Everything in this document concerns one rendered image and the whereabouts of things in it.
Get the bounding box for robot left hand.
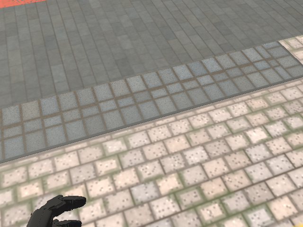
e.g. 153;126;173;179
27;195;86;227

